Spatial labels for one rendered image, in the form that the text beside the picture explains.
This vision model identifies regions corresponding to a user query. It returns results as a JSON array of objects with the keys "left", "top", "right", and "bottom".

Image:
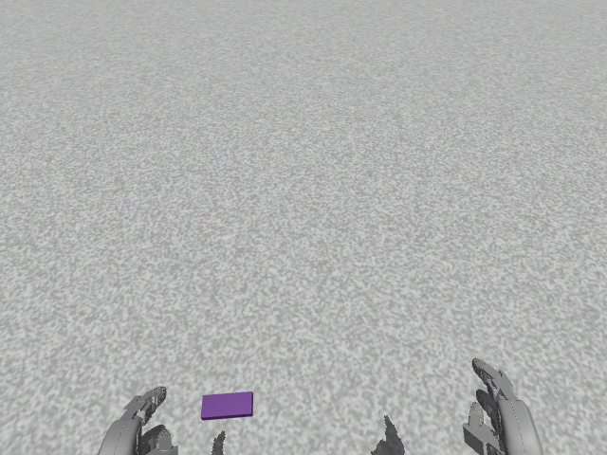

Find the small box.
[{"left": 200, "top": 391, "right": 253, "bottom": 420}]

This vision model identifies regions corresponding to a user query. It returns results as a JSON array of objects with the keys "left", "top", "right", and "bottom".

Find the right robot hand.
[{"left": 463, "top": 358, "right": 543, "bottom": 455}]

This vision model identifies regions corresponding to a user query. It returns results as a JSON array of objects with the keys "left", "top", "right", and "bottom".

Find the left robot hand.
[{"left": 98, "top": 386, "right": 178, "bottom": 455}]

